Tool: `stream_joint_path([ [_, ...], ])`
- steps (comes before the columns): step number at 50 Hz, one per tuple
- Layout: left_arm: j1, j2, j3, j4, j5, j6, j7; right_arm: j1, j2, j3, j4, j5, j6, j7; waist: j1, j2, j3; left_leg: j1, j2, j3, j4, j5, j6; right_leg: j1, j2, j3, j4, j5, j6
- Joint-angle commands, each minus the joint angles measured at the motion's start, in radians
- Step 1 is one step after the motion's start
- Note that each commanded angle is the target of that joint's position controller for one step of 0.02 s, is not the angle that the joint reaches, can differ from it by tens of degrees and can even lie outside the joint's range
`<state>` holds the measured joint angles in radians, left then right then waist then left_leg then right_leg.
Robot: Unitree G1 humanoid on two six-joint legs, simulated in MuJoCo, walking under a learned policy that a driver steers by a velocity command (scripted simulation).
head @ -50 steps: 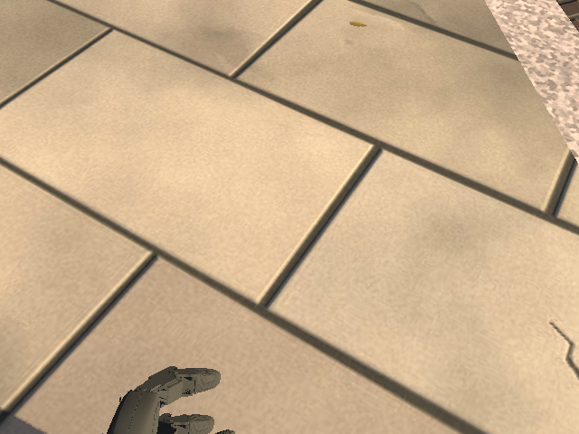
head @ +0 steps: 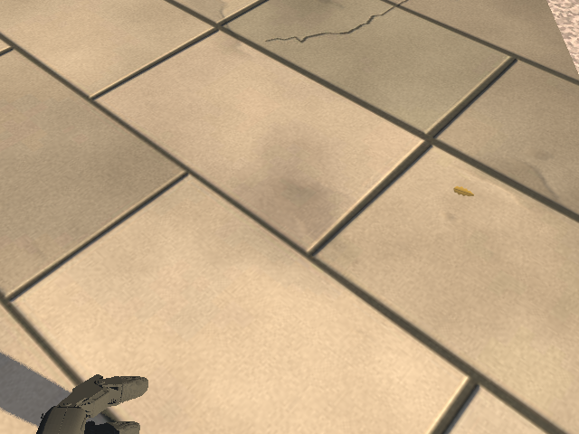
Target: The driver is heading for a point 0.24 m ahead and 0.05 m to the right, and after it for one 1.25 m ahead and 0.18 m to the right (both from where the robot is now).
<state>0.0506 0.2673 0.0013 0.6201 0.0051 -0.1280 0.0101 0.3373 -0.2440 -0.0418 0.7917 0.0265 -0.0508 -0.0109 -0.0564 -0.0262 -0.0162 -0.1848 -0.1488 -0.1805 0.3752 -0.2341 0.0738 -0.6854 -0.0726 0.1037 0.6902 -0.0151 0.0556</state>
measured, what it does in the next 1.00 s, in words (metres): walks ahead, turning right: right foot, then left foot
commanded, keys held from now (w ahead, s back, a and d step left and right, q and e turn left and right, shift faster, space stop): e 0.58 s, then no key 0.42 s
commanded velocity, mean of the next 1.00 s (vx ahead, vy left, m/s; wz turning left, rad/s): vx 0.11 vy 0.00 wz -0.25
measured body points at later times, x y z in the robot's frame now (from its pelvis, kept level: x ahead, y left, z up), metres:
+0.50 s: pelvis +0.17 -0.03 -0.01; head +0.20 -0.04 +0.44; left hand +0.32 +0.24 -0.11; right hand +0.31 -0.31 -0.11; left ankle +0.24 +0.10 -0.73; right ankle +0.22 -0.14 -0.74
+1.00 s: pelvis +0.18 -0.04 -0.01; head +0.18 -0.05 +0.44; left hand +0.41 +0.14 -0.10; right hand +0.20 -0.32 -0.13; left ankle +0.24 +0.09 -0.74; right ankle +0.14 -0.15 -0.74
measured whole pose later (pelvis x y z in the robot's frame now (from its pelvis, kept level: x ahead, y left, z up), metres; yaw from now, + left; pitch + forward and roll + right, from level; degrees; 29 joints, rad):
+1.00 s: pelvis +0.18 -0.04 -0.01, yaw -18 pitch +0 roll +0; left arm 0.18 0.21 0.04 0.66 0.02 0.03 0.00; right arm 0.22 -0.24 -0.04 0.76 -0.02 -0.01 -0.02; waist -0.04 0.03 0.01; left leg -0.28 0.05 -0.01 0.52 -0.24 -0.05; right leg -0.25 0.02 0.04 0.54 -0.29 -0.01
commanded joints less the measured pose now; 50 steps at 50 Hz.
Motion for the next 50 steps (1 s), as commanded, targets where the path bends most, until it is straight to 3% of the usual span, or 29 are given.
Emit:
stream_joint_path([
  [1,-0.037,0.087,0.025,-0.05,-0.01,0.001,0.004,0.057,-0.156,-0.044,-0.037,0.008,-0.006,-0.012,-0.02,0.123,-0.024,-0.092,0.222,-0.122,-0.067,0.21,0.132,0.229,0.057,-0.066,-0.152,0.136,0.002],
  [3,-0.04,0.108,0.04,-0.054,0.004,-0.007,-0.002,0.06,-0.147,-0.041,-0.032,-0.006,0.002,-0.013,-0.017,0.129,-0.034,0.03,0.256,-0.144,0.033,0.354,0.098,0.21,0.069,-0.067,-0.197,0.096,-0.046],
  [5,0.063,0.121,0.056,-0.019,0.018,-0.016,-0.008,0.024,-0.134,-0.037,-0.047,-0.022,0.007,-0.012,0.039,0.134,-0.086,0.089,0.213,-0.095,0.197,0.578,0.046,0.329,0.093,-0.092,-0.272,0.15,-0.109],
  [6,0.173,0.153,0.064,0.001,0.028,-0.021,-0.009,0.008,-0.112,-0.028,-0.071,-0.038,0.003,-0.011,0.08,0.097,-0.181,0.019,0.168,-0.051,0.362,0.53,0.009,0.527,0.01,-0.008,-0.218,0.406,-0.164],
  [7,0.265,0.204,0.075,0.013,0.045,-0.012,-0.011,0.12,-0.077,-0.015,-0.069,-0.041,-0.013,-0.009,0.073,-0.098,-0.315,-0.238,0.073,0.027,0.688,0.201,-0.067,0.866,-0.195,0.243,-0.149,0.723,-0.343],
  [8,0.318,0.172,0.076,0.051,0.014,0.005,-0.019,0.186,-0.09,-0.005,-0.056,-0.042,-0.022,0.003,0.074,-0.285,-0.4,-0.396,0.043,0.065,0.88,-0.358,-0.118,0.969,-0.328,0.504,-0.225,0.729,-0.456],
  [9,0.284,0.149,0.074,0.031,-0.013,0.024,-0.018,0.114,-0.161,-0.022,-0.073,-0.029,-0.015,0.008,0.092,-0.169,-0.334,-0.473,0.098,0.034,0.96,-0.351,-0.124,0.906,-0.295,0.525,-0.26,0.468,-0.418],
  [10,0.211,0.134,0.072,0.005,-0.01,0.042,-0.012,-0.005,-0.172,-0.025,-0.1,-0.022,-0.002,0.005,0.1,-0.058,-0.237,-0.509,0.131,0.051,0.981,-0.295,-0.13,0.79,-0.243,0.438,-0.273,0.31,-0.369],
  [11,0.166,0.136,0.069,-0.012,-0.005,0.056,-0.01,-0.094,-0.165,-0.026,-0.13,-0.032,0.011,-0.003,0.097,0.018,-0.142,-0.521,0.144,0.073,0.936,-0.265,-0.129,0.638,-0.198,0.372,-0.309,0.248,-0.343],
  [13,0.13,0.16,0.08,-0.023,0.0,0.075,-0.005,-0.106,-0.134,-0.025,-0.158,-0.041,0.031,-0.02,0.046,0.001,-0.078,-0.436,0.167,0.085,0.799,-0.227,-0.124,0.447,-0.131,0.313,-0.358,0.18,-0.308],
  [16,0.127,0.171,0.093,-0.025,0.006,0.096,0.003,-0.068,-0.088,-0.014,-0.144,-0.04,0.034,-0.035,0.023,-0.08,-0.115,-0.329,0.131,0.123,0.605,-0.182,-0.14,0.366,-0.067,0.236,-0.359,0.254,-0.302],
  [19,0.141,0.184,0.106,-0.025,-0.014,0.116,0.018,-0.101,-0.093,-0.014,-0.142,-0.037,0.039,-0.039,0.034,-0.084,-0.169,-0.265,0.115,0.104,0.486,-0.075,-0.15,0.358,-0.055,0.257,-0.35,0.116,-0.284],
  [23,0.152,0.175,0.113,-0.03,-0.019,0.142,0.024,-0.171,-0.104,-0.022,-0.164,-0.028,0.038,-0.032,0.059,-0.127,-0.13,-0.226,0.098,0.086,0.335,-0.06,-0.139,0.358,-0.041,0.338,-0.351,-0.129,-0.259],
  [26,0.145,0.158,0.114,-0.037,-0.027,0.159,0.03,-0.137,-0.11,-0.036,-0.154,-0.021,0.017,-0.019,0.026,-0.134,-0.104,-0.082,0.107,0.101,0.062,0.049,-0.1,0.344,0.0,0.365,-0.29,-0.153,-0.213],
  [27,0.169,0.126,0.106,-0.037,-0.026,0.161,0.03,-0.109,-0.156,-0.051,-0.152,-0.032,0.014,-0.021,0.031,-0.079,-0.121,0.032,0.221,0.03,0.006,0.078,-0.058,0.273,0.043,0.327,-0.206,-0.274,-0.168],
  [28,0.22,0.075,0.095,-0.05,-0.023,0.157,0.026,-0.136,-0.246,-0.072,-0.169,-0.061,0.025,-0.027,0.082,0.187,-0.111,0.125,0.449,-0.195,-0.024,0.216,0.067,0.094,0.183,0.145,0.013,-0.525,-0.099],
  [29,0.19,0.136,0.112,-0.069,-0.016,0.141,0.023,-0.122,-0.229,-0.076,-0.162,-0.086,0.027,-0.022,0.056,0.316,-0.101,0.063,0.573,-0.36,-0.078,0.302,0.193,0.003,0.196,0.042,0.249,-0.612,-0.052],
  [30,0.196,0.192,0.131,-0.047,-0.013,0.138,0.021,-0.157,-0.178,-0.063,-0.181,-0.077,0.024,-0.026,0.062,0.22,-0.09,0.033,0.544,-0.309,-0.068,0.29,0.199,0.018,0.15,0.061,0.393,-0.554,-0.026],
  [32,0.227,0.171,0.133,-0.003,-0.013,0.162,0.029,-0.232,-0.121,-0.046,-0.194,-0.044,0.025,-0.028,0.087,0.136,-0.057,0.0,0.422,-0.138,-0.035,0.286,0.125,0.034,0.142,0.045,0.502,-0.462,0.007],
  [35,0.196,0.096,0.106,-0.016,-0.016,0.17,0.026,-0.222,-0.119,-0.041,-0.176,-0.041,0.036,-0.028,0.075,0.154,-0.035,-0.021,0.358,-0.017,-0.033,0.393,0.125,0.076,0.138,-0.009,0.461,-0.396,0.033],
  [38,0.135,0.046,0.077,-0.038,-0.012,0.162,0.015,-0.203,-0.13,-0.044,-0.158,-0.039,0.049,-0.028,0.047,0.207,-0.077,0.013,0.345,0.029,-0.006,0.425,0.128,0.206,0.092,-0.061,0.199,-0.409,0.037],
  [41,0.124,0.066,0.08,-0.04,-0.016,0.159,0.003,-0.16,-0.162,-0.052,-0.136,-0.026,0.057,-0.022,0.025,0.242,-0.083,0.022,0.371,-0.003,0.016,0.404,0.146,0.328,0.09,-0.105,-0.023,-0.373,0.019],
  [43,0.167,0.064,0.082,-0.014,-0.012,0.156,-0.003,-0.156,-0.149,-0.045,-0.124,-0.009,0.056,-0.019,0.059,0.212,-0.06,-0.029,0.348,0.008,0.049,0.336,0.107,0.464,0.106,-0.124,-0.292,-0.175,-0.025],
  [44,0.167,0.087,0.084,-0.022,0.0,0.156,-0.001,-0.11,-0.133,-0.038,-0.107,-0.01,0.047,-0.016,0.054,0.177,-0.065,-0.089,0.329,0.014,0.062,0.256,0.047,0.563,0.071,-0.065,-0.343,-0.083,-0.056],
  [45,0.187,0.149,0.093,-0.035,0.011,0.158,0.009,-0.096,-0.094,-0.025,-0.115,-0.04,0.034,-0.009,0.033,0.024,-0.11,-0.171,0.263,0.086,0.176,0.097,-0.03,0.673,-0.073,0.089,-0.316,0.135,-0.098],
  [46,0.133,0.15,0.089,-0.016,0.025,0.158,0.004,-0.085,-0.04,-0.009,-0.124,-0.05,0.022,-0.008,-0.018,-0.202,-0.1,-0.153,0.201,0.166,0.139,-0.101,-0.09,0.534,-0.149,0.138,-0.3,0.082,-0.192],
  [47,0.082,0.072,0.073,-0.045,0.022,0.149,-0.004,-0.141,-0.089,-0.017,-0.12,-0.061,0.022,-0.013,0.023,-0.141,-0.064,-0.09,0.206,0.157,0.133,-0.049,-0.123,0.465,-0.109,0.13,-0.322,-0.077,-0.204],
  [48,0.084,0.041,0.063,-0.033,0.028,0.142,-0.008,-0.166,-0.1,-0.023,-0.113,-0.057,0.024,-0.012,0.031,-0.111,-0.047,-0.074,0.201,0.16,0.117,0.015,-0.128,0.449,-0.065,0.095,-0.32,-0.185,-0.164],
  [50,0.099,0.07,0.07,-0.023,0.02,0.13,-0.008,-0.156,-0.107,-0.029,-0.095,-0.055,0.032,-0.019,0.042,-0.09,0.003,-0.064,0.199,0.164,0.118,0.053,-0.13,0.407,-0.029,0.074,-0.326,-0.254,-0.126],
])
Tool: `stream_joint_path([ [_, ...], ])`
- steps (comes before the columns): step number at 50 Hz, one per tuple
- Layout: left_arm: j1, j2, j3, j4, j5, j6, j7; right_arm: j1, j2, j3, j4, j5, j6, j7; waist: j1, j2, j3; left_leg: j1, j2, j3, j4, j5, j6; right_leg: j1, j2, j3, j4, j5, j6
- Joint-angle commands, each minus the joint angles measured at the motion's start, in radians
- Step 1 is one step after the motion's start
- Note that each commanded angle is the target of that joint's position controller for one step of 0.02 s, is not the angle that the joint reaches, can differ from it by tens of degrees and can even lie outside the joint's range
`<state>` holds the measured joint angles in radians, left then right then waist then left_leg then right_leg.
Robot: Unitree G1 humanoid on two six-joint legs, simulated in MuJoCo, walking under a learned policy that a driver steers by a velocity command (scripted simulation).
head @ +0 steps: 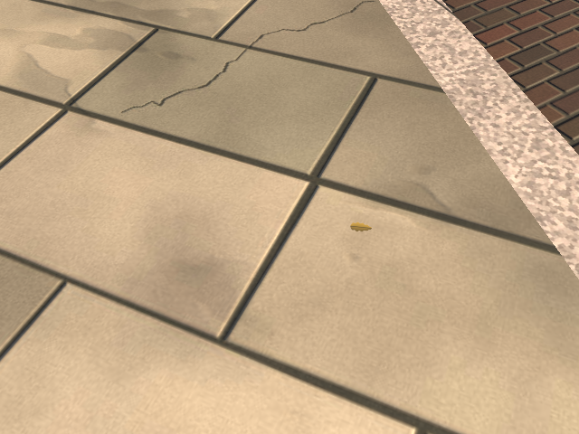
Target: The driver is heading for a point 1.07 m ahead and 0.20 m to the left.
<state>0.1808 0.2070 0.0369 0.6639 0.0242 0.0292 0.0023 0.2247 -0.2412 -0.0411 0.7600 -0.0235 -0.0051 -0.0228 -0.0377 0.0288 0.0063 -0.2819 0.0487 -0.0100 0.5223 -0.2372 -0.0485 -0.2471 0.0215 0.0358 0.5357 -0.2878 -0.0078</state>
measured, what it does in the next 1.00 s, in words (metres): steps on the spot, turning left: right foot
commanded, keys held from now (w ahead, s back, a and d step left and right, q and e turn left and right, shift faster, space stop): no key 0.04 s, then q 0.54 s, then no key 0.42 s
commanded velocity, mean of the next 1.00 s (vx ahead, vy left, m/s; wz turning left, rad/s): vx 0.00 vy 0.00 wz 0.28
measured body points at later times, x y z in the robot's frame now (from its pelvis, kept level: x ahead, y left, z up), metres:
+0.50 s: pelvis -0.01 +0.04 +0.00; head +0.02 +0.07 +0.44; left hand +0.10 +0.34 -0.12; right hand +0.17 -0.22 -0.09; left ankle -0.01 +0.12 -0.73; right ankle -0.02 -0.12 -0.66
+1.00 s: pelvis +0.00 +0.02 +0.00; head +0.02 +0.02 +0.45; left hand +0.04 +0.32 -0.10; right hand +0.23 -0.16 -0.10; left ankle +0.00 +0.12 -0.73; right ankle +0.05 -0.11 -0.73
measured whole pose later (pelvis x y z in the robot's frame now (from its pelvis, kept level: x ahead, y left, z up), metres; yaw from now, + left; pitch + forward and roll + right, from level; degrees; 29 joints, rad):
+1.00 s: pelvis +0.00 +0.02 +0.00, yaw +19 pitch +0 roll +0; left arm 0.20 0.24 0.06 0.75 0.01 -0.02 0.01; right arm 0.17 -0.24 -0.03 0.67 -0.02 0.01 -0.01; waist 0.00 0.03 0.02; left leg -0.28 -0.10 -0.13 0.52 -0.23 0.04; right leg -0.23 -0.01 0.04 0.50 -0.28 0.03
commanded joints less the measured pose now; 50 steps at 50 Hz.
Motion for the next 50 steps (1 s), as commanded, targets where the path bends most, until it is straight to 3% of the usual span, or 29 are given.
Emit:
stream_joint_path([
  [1,-0.022,0.126,0.031,-0.061,-0.001,-0.032,0.001,-0.036,-0.103,-0.029,-0.058,0.0,-0.012,-0.008,0.019,-0.138,0.002,0.04,0.007,-0.015,-0.039,0.066,-0.004,-0.049,-0.118,0.138,-0.171,0.024,-0.055],
  [4,-0.007,0.102,0.026,-0.047,0.0,-0.037,0.008,-0.004,-0.09,-0.028,-0.023,0.009,-0.013,-0.006,0.022,-0.106,0.007,0.034,0.008,-0.021,-0.051,0.083,0.003,-0.022,-0.098,0.102,-0.158,0.024,-0.042],
  [6,-0.008,0.135,0.039,-0.05,-0.004,-0.035,0.017,-0.025,-0.11,-0.034,-0.027,0.018,-0.011,-0.008,0.033,-0.095,0.017,-0.02,-0.002,-0.022,-0.022,0.085,0.008,0.012,-0.105,0.099,-0.154,0.049,-0.051],
  [10,0.015,0.178,0.065,-0.048,-0.015,-0.021,0.036,-0.028,-0.122,-0.045,-0.051,0.03,0.0,-0.009,0.041,-0.137,0.0,-0.12,-0.02,-0.009,0.103,0.035,0.008,0.064,-0.205,0.146,-0.168,0.136,-0.128],
  [12,0.004,0.179,0.071,-0.055,-0.017,-0.02,0.042,-0.022,-0.117,-0.05,-0.066,0.031,0.009,-0.003,0.042,-0.182,-0.016,-0.154,-0.018,-0.002,0.229,-0.109,0.015,0.057,-0.279,0.185,-0.167,0.209,-0.182],
  [14,-0.022,0.178,0.073,-0.065,-0.02,-0.026,0.047,-0.023,-0.111,-0.054,-0.082,0.034,0.019,0.008,0.042,-0.183,-0.021,-0.2,0.0,-0.006,0.361,-0.259,0.029,0.063,-0.347,0.205,-0.149,0.349,-0.228],
  [16,-0.052,0.195,0.08,-0.064,-0.029,-0.029,0.048,-0.015,-0.101,-0.052,-0.091,0.039,0.027,0.02,0.033,-0.147,-0.03,-0.189,0.013,0.007,0.333,-0.27,0.043,0.07,-0.358,0.169,-0.117,0.451,-0.223],
  [18,-0.105,0.203,0.084,-0.065,-0.046,-0.018,0.051,0.043,-0.101,-0.055,-0.077,0.041,0.028,0.032,-0.006,-0.138,-0.055,-0.052,-0.023,0.06,0.151,-0.08,0.066,0.023,-0.304,0.07,-0.034,0.448,-0.162],
  [19,-0.076,0.186,0.082,-0.048,-0.05,-0.013,0.051,0.061,-0.121,-0.063,-0.077,0.034,0.026,0.034,-0.007,-0.104,-0.055,0.02,-0.044,0.039,0.031,0.059,0.089,-0.015,-0.252,0.008,0.051,0.341,-0.107],
  [20,-0.018,0.145,0.075,-0.046,-0.029,-0.01,0.049,0.07,-0.225,-0.091,-0.099,0.026,0.021,0.024,0.026,0.129,-0.061,0.128,0.101,-0.236,-0.115,0.342,0.157,-0.161,-0.138,-0.116,0.31,0.076,-0.004],
  [21,-0.093,0.109,0.057,-0.106,-0.01,-0.013,0.056,0.085,-0.31,-0.1,-0.129,0.003,0.009,0.025,0.004,0.329,-0.057,0.178,0.324,-0.603,-0.197,0.572,0.37,-0.4,0.032,-0.083,0.54,-0.403,0.064],
  [22,-0.108,0.145,0.065,-0.099,-0.017,-0.016,0.059,0.11,-0.261,-0.084,-0.138,-0.017,-0.01,0.03,-0.03,0.191,-0.127,0.198,0.331,-0.601,-0.202,0.496,0.421,-0.408,0.006,0.052,0.692,-0.422,0.059],
  [23,-0.095,0.166,0.072,-0.083,-0.028,-0.014,0.057,0.054,-0.236,-0.075,-0.146,-0.009,-0.021,0.027,0.001,0.118,-0.097,0.182,0.284,-0.5,-0.179,0.433,0.373,-0.43,-0.015,0.064,0.735,-0.338,0.051],
  [24,-0.081,0.175,0.079,-0.058,-0.023,-0.012,0.06,-0.003,-0.225,-0.073,-0.156,0.012,-0.019,0.019,0.023,0.04,-0.08,0.169,0.225,-0.422,-0.168,0.356,0.31,-0.441,-0.032,0.062,0.712,-0.245,0.051],
  [25,-0.084,0.184,0.084,-0.052,-0.016,-0.01,0.065,-0.04,-0.209,-0.066,-0.166,0.029,-0.013,0.011,0.031,0.028,-0.074,0.163,0.195,-0.388,-0.166,0.334,0.273,-0.443,-0.046,0.067,0.679,-0.175,0.055],
  [26,-0.074,0.176,0.085,-0.045,-0.017,-0.009,0.063,-0.048,-0.198,-0.059,-0.169,0.034,-0.006,0.004,0.041,0.042,-0.085,0.136,0.16,-0.352,-0.17,0.354,0.259,-0.399,-0.038,0.058,0.68,-0.125,0.065],
  [29,-0.058,0.157,0.079,-0.035,-0.025,-0.013,0.055,-0.031,-0.188,-0.056,-0.18,0.03,0.002,-0.005,0.038,0.063,-0.105,0.161,0.128,-0.328,-0.175,0.349,0.261,-0.384,-0.016,0.053,0.644,-0.058,0.086],
  [34,-0.081,0.149,0.07,-0.026,-0.029,-0.016,0.055,-0.037,-0.176,-0.051,-0.187,0.021,0.011,-0.013,0.016,0.098,-0.096,0.175,0.12,-0.338,-0.192,0.197,0.257,-0.342,-0.042,0.051,0.433,-0.025,0.112],
  [39,-0.077,0.152,0.065,-0.018,-0.032,-0.031,0.043,-0.064,-0.176,-0.047,-0.186,0.009,0.02,0.0,-0.002,0.12,-0.053,0.081,0.111,-0.369,-0.2,0.07,0.279,-0.205,-0.053,0.032,0.264,-0.081,0.1],
  [43,-0.044,0.144,0.06,-0.005,-0.036,-0.049,0.026,-0.088,-0.154,-0.036,-0.18,0.015,0.025,0.008,0.014,0.105,-0.059,0.077,0.108,-0.4,-0.16,0.145,0.276,-0.093,-0.045,0.02,0.086,-0.064,0.076],
  [45,0.004,0.127,0.052,0.015,-0.024,-0.061,0.013,-0.088,-0.125,-0.024,-0.168,0.025,0.024,0.008,0.055,0.071,-0.067,0.04,0.07,-0.374,-0.132,0.166,0.224,0.053,-0.046,0.016,-0.151,0.153,0.045],
  [46,0.016,0.157,0.054,0.012,-0.006,-0.066,0.012,-0.052,-0.107,-0.019,-0.157,0.015,0.016,0.009,0.045,0.023,-0.088,-0.005,0.042,-0.34,-0.104,0.122,0.173,0.147,-0.113,0.073,-0.161,0.275,0.02],
  [47,0.009,0.224,0.065,0.002,0.003,-0.066,0.014,0.006,-0.103,-0.021,-0.152,-0.002,0.004,0.015,-0.012,-0.112,-0.101,-0.052,-0.044,-0.246,-0.033,0.002,0.128,0.185,-0.204,0.148,-0.119,0.439,-0.031],
  [48,-0.028,0.202,0.061,0.018,-0.002,-0.063,0.01,0.006,-0.09,-0.021,-0.152,0.001,-0.001,0.017,-0.034,-0.216,-0.095,-0.008,-0.089,-0.153,-0.046,-0.065,0.087,0.088,-0.219,0.173,-0.133,0.316,-0.094],
  [49,-0.061,0.146,0.047,0.003,-0.007,-0.065,0.007,-0.035,-0.11,-0.023,-0.149,-0.005,-0.001,0.016,-0.01,-0.188,-0.075,0.032,-0.079,-0.148,-0.048,-0.032,0.067,0.044,-0.186,0.163,-0.155,0.184,-0.088],
  [50,-0.064,0.139,0.045,0.003,-0.007,-0.067,0.008,-0.069,-0.118,-0.029,-0.153,0.001,0.003,0.015,0.008,-0.166,-0.06,0.023,-0.082,-0.149,-0.042,-0.002,0.07,0.041,-0.154,0.133,-0.15,0.128,-0.059],
])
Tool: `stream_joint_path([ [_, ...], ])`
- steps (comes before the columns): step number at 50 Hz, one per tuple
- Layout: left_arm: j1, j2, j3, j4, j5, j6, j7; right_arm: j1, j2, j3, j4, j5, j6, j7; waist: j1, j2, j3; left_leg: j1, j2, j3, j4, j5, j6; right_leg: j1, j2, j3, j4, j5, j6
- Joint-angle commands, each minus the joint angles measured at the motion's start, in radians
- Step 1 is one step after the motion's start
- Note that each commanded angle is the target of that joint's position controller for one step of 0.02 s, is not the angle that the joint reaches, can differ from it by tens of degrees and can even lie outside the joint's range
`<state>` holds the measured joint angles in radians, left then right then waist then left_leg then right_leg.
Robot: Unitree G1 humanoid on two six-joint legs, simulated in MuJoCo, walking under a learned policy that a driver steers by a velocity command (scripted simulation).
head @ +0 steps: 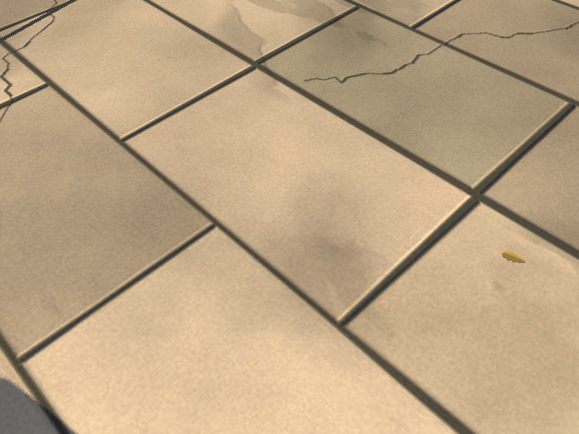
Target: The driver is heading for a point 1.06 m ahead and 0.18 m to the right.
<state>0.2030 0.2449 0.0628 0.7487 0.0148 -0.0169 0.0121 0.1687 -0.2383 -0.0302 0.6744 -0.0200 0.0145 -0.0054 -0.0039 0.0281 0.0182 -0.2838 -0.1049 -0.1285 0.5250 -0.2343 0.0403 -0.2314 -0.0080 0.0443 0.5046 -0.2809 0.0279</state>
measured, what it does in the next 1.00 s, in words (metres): walks ahead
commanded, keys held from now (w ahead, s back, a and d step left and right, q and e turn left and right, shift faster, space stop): no key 0.52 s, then w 0.36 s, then w+e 0.12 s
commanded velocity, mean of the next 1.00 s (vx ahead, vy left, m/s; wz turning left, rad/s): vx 0.14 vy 0.00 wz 0.01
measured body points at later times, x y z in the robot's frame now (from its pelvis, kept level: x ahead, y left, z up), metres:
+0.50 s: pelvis +0.01 -0.02 +0.00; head +0.01 -0.02 +0.45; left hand +0.14 +0.22 -0.11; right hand +0.14 -0.27 -0.11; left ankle +0.02 +0.09 -0.74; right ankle -0.01 -0.14 -0.74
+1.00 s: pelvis +0.12 +0.00 +0.01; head +0.13 +0.02 +0.46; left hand +0.27 +0.26 -0.11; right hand +0.13 -0.26 -0.10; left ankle +0.04 +0.09 -0.74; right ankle +0.18 -0.15 -0.66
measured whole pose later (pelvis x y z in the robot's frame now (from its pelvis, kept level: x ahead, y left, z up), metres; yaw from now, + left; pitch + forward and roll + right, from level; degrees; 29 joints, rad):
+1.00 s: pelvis +0.12 +0.00 +0.01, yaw -1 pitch +1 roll +0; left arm 0.20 0.29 0.06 0.78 -0.03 -0.07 -0.03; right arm 0.46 -0.21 -0.05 0.75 0.00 -0.08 0.00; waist -0.04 -0.05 -0.01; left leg -0.03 -0.05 0.01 0.27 -0.26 0.05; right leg -0.64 -0.07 0.02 1.05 -0.19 -0.04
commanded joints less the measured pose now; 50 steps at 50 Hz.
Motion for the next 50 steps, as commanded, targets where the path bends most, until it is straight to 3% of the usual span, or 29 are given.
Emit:
stream_joint_path([
  [1,-0.077,0.114,0.02,-0.084,0.0,-0.025,-0.001,-0.027,-0.12,-0.042,-0.07,0.002,-0.009,-0.005,-0.014,-0.147,-0.056,0.017,0.075,-0.041,-0.044,0.026,-0.01,0.022,-0.104,0.105,-0.108,0.111,-0.076],
  [6,-0.028,0.106,0.013,-0.075,-0.005,-0.029,0.013,0.002,-0.091,-0.041,-0.065,0.006,-0.009,-0.006,0.002,-0.068,-0.041,0.006,0.09,-0.065,-0.056,0.089,0.001,0.029,-0.073,0.075,-0.066,0.113,-0.063],
  [11,-0.028,0.093,0.008,-0.078,-0.007,-0.023,0.012,0.019,-0.082,-0.044,-0.059,0.007,-0.015,-0.011,0.009,-0.018,-0.042,0.012,0.098,-0.077,-0.061,0.113,-0.007,0.037,-0.053,0.061,-0.047,0.122,-0.062],
  [26,-0.028,0.068,0.001,-0.044,-0.01,-0.029,-0.001,0.045,-0.068,-0.052,-0.07,0.008,-0.014,-0.029,0.001,-0.025,-0.035,0.066,0.108,-0.077,-0.053,0.153,-0.019,0.009,-0.033,0.054,-0.063,0.107,-0.06],
  [27,-0.015,0.058,-0.002,-0.034,-0.008,-0.028,0.0,0.059,-0.056,-0.049,-0.063,0.006,-0.012,-0.03,0.001,-0.029,-0.055,0.077,0.098,-0.066,-0.058,0.075,-0.019,0.013,-0.027,0.05,-0.077,0.021,-0.062],
  [29,-0.003,0.083,0.006,-0.026,-0.016,-0.023,0.006,0.065,-0.061,-0.052,-0.064,0.012,-0.01,-0.035,0.006,-0.061,-0.009,0.014,0.054,-0.019,-0.025,-0.206,-0.009,-0.017,-0.025,0.073,-0.108,-0.253,-0.096],
  [31,0.046,0.118,0.015,-0.017,-0.026,-0.026,0.014,0.05,-0.057,-0.05,-0.079,0.023,-0.03,-0.033,0.029,-0.127,0.066,-0.129,0.03,0.043,0.08,-0.308,-0.008,-0.013,-0.119,0.225,-0.201,-0.486,-0.175],
  [32,0.078,0.146,0.022,-0.004,-0.028,-0.031,0.015,0.032,-0.035,-0.044,-0.09,0.035,-0.049,-0.028,0.036,-0.182,0.09,-0.175,0.031,0.09,0.164,-0.244,-0.014,0.005,-0.213,0.359,-0.272,-0.556,-0.232],
  [33,0.075,0.165,0.027,-0.002,-0.029,-0.033,0.017,0.014,-0.044,-0.045,-0.095,0.045,-0.067,-0.023,0.038,-0.191,0.132,-0.219,0.072,0.098,0.208,-0.201,-0.011,-0.006,-0.284,0.443,-0.307,-0.548,-0.272],
  [34,0.077,0.171,0.029,0.002,-0.031,-0.034,0.018,-0.002,-0.05,-0.046,-0.099,0.047,-0.083,-0.017,0.044,-0.181,0.145,-0.224,0.097,0.089,0.225,-0.194,-0.003,-0.018,-0.303,0.461,-0.314,-0.501,-0.285],
  [36,0.041,0.167,0.024,-0.004,-0.038,-0.032,0.01,0.035,-0.04,-0.047,-0.087,0.045,-0.102,-0.002,0.015,-0.17,0.121,-0.127,0.103,0.117,0.118,-0.212,0.021,-0.035,-0.26,0.365,-0.291,-0.376,-0.252],
  [38,-0.011,0.141,0.015,-0.016,-0.046,-0.028,-0.002,0.159,-0.045,-0.06,-0.029,0.035,-0.107,0.007,-0.048,-0.153,0.053,0.193,0.055,0.153,-0.021,-0.034,0.027,-0.172,-0.151,0.206,-0.202,-0.234,-0.19],
  [39,-0.033,0.1,0.001,-0.024,-0.04,-0.035,-0.004,0.247,-0.078,-0.075,-0.008,0.034,-0.106,0.005,-0.087,-0.098,0.011,0.31,0.1,0.066,-0.052,-0.035,0.042,-0.231,-0.095,0.128,-0.065,-0.14,-0.149],
  [40,-0.057,0.037,-0.017,-0.054,-0.039,-0.051,-0.004,0.359,-0.171,-0.099,0.004,0.028,-0.109,0.001,-0.113,0.151,-0.024,0.436,0.29,-0.279,-0.21,-0.198,0.134,-0.397,0.036,-0.028,0.277,-0.094,-0.073],
  [41,-0.08,0.091,-0.003,-0.086,-0.048,-0.07,-0.001,0.415,-0.211,-0.106,0.008,0.026,-0.114,0.012,-0.125,0.274,-0.016,0.459,0.452,-0.616,-0.333,-0.233,0.267,-0.558,0.065,0.015,0.518,-0.282,-0.056],
  [42,-0.048,0.134,0.013,-0.073,-0.061,-0.077,-0.006,0.353,-0.151,-0.083,-0.002,0.021,-0.12,0.012,-0.076,0.157,0.038,0.431,0.469,-0.577,-0.32,-0.259,0.279,-0.639,0.001,0.062,0.649,-0.267,-0.075],
  [43,-0.034,0.129,0.01,-0.056,-0.064,-0.081,-0.014,0.313,-0.12,-0.072,-0.015,0.02,-0.123,0.012,-0.057,0.082,0.056,0.419,0.426,-0.467,-0.318,-0.249,0.248,-0.66,-0.037,0.061,0.679,-0.17,-0.096],
  [44,-0.036,0.115,0.008,-0.048,-0.054,-0.086,-0.019,0.281,-0.121,-0.07,-0.02,0.021,-0.12,0.012,-0.045,0.026,0.055,0.403,0.394,-0.387,-0.337,-0.203,0.218,-0.666,-0.063,0.046,0.659,-0.08,-0.104],
  [47,-0.041,0.085,0.004,-0.029,-0.043,-0.073,-0.04,0.256,-0.093,-0.053,-0.007,0.015,-0.111,0.008,-0.032,0.046,0.05,0.347,0.326,-0.15,-0.378,0.128,0.158,-0.61,-0.101,0.012,0.597,0.073,-0.079],
  [50,-0.096,0.058,-0.009,-0.048,-0.038,-0.062,-0.047,0.289,-0.104,-0.054,0.026,0.017,-0.108,0.001,-0.049,0.032,0.062,0.313,0.295,-0.001,-0.392,0.287,0.145,-0.608,-0.09,-0.01,0.477,0.174,-0.043],
])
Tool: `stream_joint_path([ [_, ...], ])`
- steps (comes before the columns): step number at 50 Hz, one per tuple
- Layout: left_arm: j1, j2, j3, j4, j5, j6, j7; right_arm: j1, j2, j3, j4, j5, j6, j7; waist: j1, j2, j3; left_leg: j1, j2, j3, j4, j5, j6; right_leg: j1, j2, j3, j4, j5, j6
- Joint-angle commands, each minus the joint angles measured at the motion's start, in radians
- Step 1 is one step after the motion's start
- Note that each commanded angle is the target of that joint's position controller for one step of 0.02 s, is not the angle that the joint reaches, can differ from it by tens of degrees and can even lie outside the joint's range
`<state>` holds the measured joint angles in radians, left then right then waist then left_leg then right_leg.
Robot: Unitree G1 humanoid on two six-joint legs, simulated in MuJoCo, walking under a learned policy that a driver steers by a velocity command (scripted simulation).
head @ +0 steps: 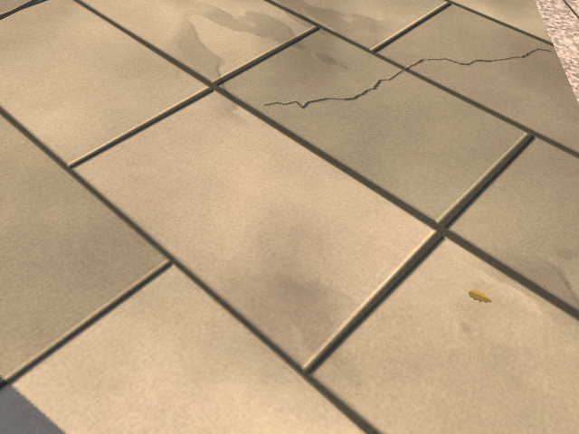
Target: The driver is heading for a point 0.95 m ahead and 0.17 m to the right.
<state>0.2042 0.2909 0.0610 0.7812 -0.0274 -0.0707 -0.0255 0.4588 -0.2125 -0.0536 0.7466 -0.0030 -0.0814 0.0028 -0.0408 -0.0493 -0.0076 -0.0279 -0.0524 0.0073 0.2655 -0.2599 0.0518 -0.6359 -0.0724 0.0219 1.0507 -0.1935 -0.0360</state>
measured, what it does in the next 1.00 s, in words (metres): walks ahead, turning right: right foot, then left foot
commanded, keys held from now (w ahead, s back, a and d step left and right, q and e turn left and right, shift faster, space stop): w+e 0.46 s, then w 0.54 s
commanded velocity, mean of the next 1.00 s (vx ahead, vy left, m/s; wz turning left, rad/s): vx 0.48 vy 0.00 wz -0.32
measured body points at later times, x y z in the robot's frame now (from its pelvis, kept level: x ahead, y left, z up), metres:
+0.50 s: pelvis +0.28 -0.08 +0.00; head +0.31 -0.09 +0.45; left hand +0.43 +0.18 -0.11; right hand +0.39 -0.37 -0.09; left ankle +0.40 +0.09 -0.67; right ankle +0.28 -0.14 -0.75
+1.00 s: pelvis +0.57 -0.10 +0.00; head +0.59 -0.09 +0.45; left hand +0.79 +0.10 -0.11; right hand +0.53 -0.37 -0.11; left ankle +0.59 -0.01 -0.75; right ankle +0.58 -0.26 -0.67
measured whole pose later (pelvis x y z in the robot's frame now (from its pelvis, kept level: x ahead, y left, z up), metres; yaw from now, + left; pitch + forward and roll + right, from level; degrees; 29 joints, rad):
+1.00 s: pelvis +0.57 -0.10 +0.00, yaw -20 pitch +1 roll +1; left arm 0.22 0.30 0.04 0.72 0.00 -0.06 -0.01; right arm 0.35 -0.26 -0.04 0.75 0.00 -0.09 0.02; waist -0.04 -0.05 0.01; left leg -0.16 -0.06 0.02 0.31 -0.17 0.05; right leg -0.62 -0.08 0.04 1.00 -0.23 0.00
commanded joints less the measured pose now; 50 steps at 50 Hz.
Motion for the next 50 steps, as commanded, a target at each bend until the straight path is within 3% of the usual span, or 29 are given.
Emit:
stream_joint_path([
  [1,-0.13,0.005,-0.012,-0.095,0.005,-0.009,-0.011,-0.007,-0.142,-0.031,-0.041,-0.002,-0.012,-0.01,-0.018,0.109,0.095,0.027,0.232,-0.095,-0.142,0.316,0.126,-0.175,-0.018,0.004,-0.144,0.137,0.027],
  [6,-0.265,0.006,-0.025,-0.156,-0.001,-0.015,-0.033,0.004,-0.187,-0.036,0.003,0.01,-0.017,-0.016,-0.044,0.121,0.139,-0.011,0.259,0.009,-0.179,0.311,0.112,-0.032,0.023,-0.042,-0.415,0.284,0.008],
  [8,-0.279,0.024,-0.019,-0.176,-0.003,-0.018,-0.046,-0.006,-0.193,-0.037,0.015,0.015,-0.01,-0.016,-0.027,0.12,0.134,0.07,0.285,0.038,-0.131,0.452,0.095,-0.029,0.041,-0.051,-0.462,0.237,-0.028],
  [10,-0.236,0.059,-0.003,-0.181,0.0,-0.017,-0.051,-0.029,-0.222,-0.044,0.011,0.01,0.004,-0.024,0.015,0.155,0.061,0.146,0.292,0.073,0.01,0.842,0.066,0.057,0.098,-0.1,-0.463,0.147,-0.071],
  [11,-0.155,0.091,0.014,-0.168,0.0,-0.012,-0.05,-0.036,-0.237,-0.047,0.006,0.005,0.016,-0.031,0.061,0.178,-0.007,0.17,0.286,0.091,0.142,1.015,0.049,0.152,0.135,-0.122,-0.455,0.102,-0.094],
  [12,0.002,0.134,0.038,-0.132,-0.003,-0.007,-0.043,-0.055,-0.244,-0.046,-0.003,0.003,0.027,-0.038,0.144,0.168,-0.097,0.108,0.261,0.124,0.352,1.081,0.021,0.363,0.172,-0.133,-0.488,0.123,-0.123],
  [13,0.167,0.192,0.063,-0.104,-0.002,0.003,-0.025,-0.054,-0.242,-0.039,-0.027,-0.003,0.025,-0.046,0.216,0.102,-0.191,-0.139,0.232,0.119,0.633,0.861,-0.016,0.686,0.09,0.023,-0.486,0.127,-0.169],
  [14,0.207,0.298,0.079,-0.11,0.003,-0.001,-0.019,0.082,-0.071,0.017,-0.073,-0.031,0.001,-0.022,0.097,-0.202,-0.342,-0.598,0.025,0.059,1.064,-0.175,-0.088,1.085,-0.223,0.619,-0.531,-0.037,-0.382],
  [15,0.252,0.209,0.062,-0.107,0.002,-0.001,-0.01,0.007,-0.157,0.007,-0.066,0.004,-0.041,-0.006,0.175,-0.113,-0.468,-0.713,-0.012,-0.148,1.211,-0.3,-0.071,1.14,-0.263,0.882,-0.72,-0.234,-0.413],
  [16,0.202,0.17,0.051,-0.101,0.013,-0.002,-0.004,-0.112,-0.204,-0.007,-0.106,0.049,-0.06,0.001,0.178,-0.074,-0.274,-0.807,0.051,-0.149,1.194,-0.204,-0.051,1.015,-0.227,0.717,-0.754,-0.224,-0.338],
  [17,0.122,0.15,0.044,-0.119,0.01,-0.003,0.0,-0.17,-0.202,0.001,-0.127,0.04,-0.072,-0.004,0.136,0.031,-0.162,-0.777,0.099,-0.134,1.102,-0.108,-0.039,0.828,-0.183,0.589,-0.768,-0.136,-0.298],
  [18,0.052,0.135,0.037,-0.138,0.015,-0.005,0.0,-0.195,-0.198,-0.003,-0.127,0.013,-0.074,-0.013,0.088,0.084,-0.086,-0.716,0.128,-0.12,1.017,-0.069,-0.045,0.656,-0.142,0.501,-0.783,-0.007,-0.275],
  [19,0.013,0.117,0.029,-0.155,0.029,-0.007,0.002,-0.177,-0.204,-0.01,-0.129,-0.003,-0.063,-0.017,0.044,0.073,-0.056,-0.638,0.152,-0.124,0.982,-0.042,-0.05,0.537,-0.107,0.434,-0.813,0.081,-0.27],
  [20,-0.008,0.117,0.03,-0.163,0.032,-0.007,0.003,-0.157,-0.199,-0.011,-0.132,-0.007,-0.049,-0.017,0.016,0.032,-0.043,-0.6,0.159,-0.12,0.953,-0.039,-0.062,0.462,-0.093,0.417,-0.834,0.127,-0.284],
  [23,0.006,0.125,0.032,-0.146,0.017,-0.014,0.011,-0.17,-0.167,-0.002,-0.138,-0.024,-0.02,-0.022,0.005,0.028,-0.005,-0.574,0.164,-0.078,0.813,0.015,-0.104,0.322,-0.049,0.303,-0.852,0.234,-0.279],
  [28,0.101,0.135,0.027,-0.089,0.004,-0.009,0.023,-0.362,-0.111,0.024,-0.171,-0.016,-0.029,-0.014,0.099,-0.003,0.006,-0.49,0.117,-0.042,0.421,0.385,-0.112,0.303,0.014,0.191,-0.827,0.179,-0.197],
  [31,0.161,0.15,0.025,-0.059,0.001,-0.004,0.022,-0.451,-0.135,0.019,-0.194,0.005,-0.04,0.001,0.142,-0.017,0.021,-0.499,0.1,-0.05,0.317,0.404,-0.095,0.401,-0.037,0.249,-0.796,0.113,-0.194],
  [33,0.188,0.151,0.023,-0.045,0.003,0.005,0.023,-0.487,-0.154,0.012,-0.212,0.005,-0.047,0.012,0.15,-0.022,0.028,-0.537,0.092,-0.057,0.262,0.324,-0.068,0.507,-0.076,0.301,-0.743,0.142,-0.189],
  [35,0.192,0.158,0.024,-0.037,0.009,0.015,0.026,-0.466,-0.17,0.003,-0.213,0.006,-0.052,0.018,0.13,-0.045,0.022,-0.513,0.078,-0.051,0.228,0.222,-0.038,0.582,-0.106,0.339,-0.698,0.224,-0.173],
  [37,0.164,0.15,0.019,-0.04,0.01,0.022,0.025,-0.326,-0.201,-0.016,-0.179,0.002,-0.056,0.012,0.048,-0.049,-0.042,-0.304,0.053,-0.018,0.159,0.207,0.016,0.586,-0.06,0.304,-0.566,0.456,-0.138],
  [38,0.144,0.116,0.004,-0.059,0.021,0.019,0.023,-0.171,-0.246,-0.032,-0.158,-0.011,-0.059,0.005,-0.028,-0.012,-0.176,-0.044,0.159,-0.113,0.206,0.262,0.083,0.485,-0.011,0.255,-0.354,0.445,-0.105],
  [39,0.247,0.052,-0.019,-0.067,0.015,0.002,0.02,-0.028,-0.333,-0.061,-0.127,-0.021,-0.049,0.002,-0.041,0.206,-0.344,0.362,0.365,-0.46,0.208,0.161,0.24,0.135,0.131,0.131,0.006,0.162,-0.023],
  [40,0.257,0.069,-0.022,-0.067,0.008,-0.009,0.018,0.031,-0.277,-0.055,-0.094,0.007,-0.036,0.011,-0.052,0.325,-0.358,0.422,0.46,-0.725,0.082,-0.024,0.285,-0.062,0.165,0.129,0.181,-0.362,0.004],
  [41,0.168,0.147,-0.001,-0.08,-0.009,-0.013,0.015,-0.017,-0.213,-0.034,-0.098,0.018,-0.03,0.008,-0.063,0.21,-0.2,0.312,0.431,-0.661,0.048,-0.155,0.238,-0.154,0.106,0.155,0.254,-0.319,-0.001],
  [42,0.087,0.144,-0.001,-0.103,-0.007,-0.013,0.015,-0.084,-0.192,-0.024,-0.11,0.013,-0.021,0.005,-0.045,0.13,-0.096,0.183,0.39,-0.54,0.025,-0.128,0.205,-0.164,0.057,0.11,0.244,-0.235,0.0],
  [43,0.043,0.128,-0.003,-0.117,0.008,-0.014,0.013,-0.129,-0.176,-0.016,-0.108,0.006,-0.017,0.008,-0.021,0.088,-0.01,0.062,0.344,-0.456,-0.016,-0.043,0.196,-0.157,0.025,0.082,0.175,-0.174,0.005],
  [44,0.043,0.115,0.001,-0.116,0.019,-0.011,0.013,-0.156,-0.161,-0.01,-0.109,-0.001,-0.02,0.01,0.006,0.099,0.018,-0.014,0.31,-0.397,-0.044,0.04,0.183,-0.114,-0.005,0.077,0.122,-0.13,0.01],
  [46,0.083,0.076,-0.006,-0.102,0.018,-0.002,0.012,-0.177,-0.161,-0.009,-0.101,0.001,-0.026,0.016,0.039,0.14,0.016,-0.096,0.268,-0.307,-0.085,0.157,0.184,-0.04,-0.019,0.052,0.064,-0.095,0.027],
  [50,-0.006,0.042,-0.021,-0.126,0.03,-0.001,0.014,-0.159,-0.205,-0.021,-0.065,0.01,-0.029,0.013,0.028,0.12,0.029,-0.125,0.244,-0.178,-0.12,0.329,0.187,-0.037,-0.031,0.025,-0.159,0.062,0.056],
])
